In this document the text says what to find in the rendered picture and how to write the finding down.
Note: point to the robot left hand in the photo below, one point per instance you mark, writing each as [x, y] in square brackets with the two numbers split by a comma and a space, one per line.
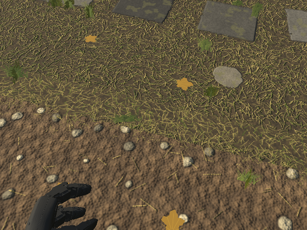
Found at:
[47, 214]

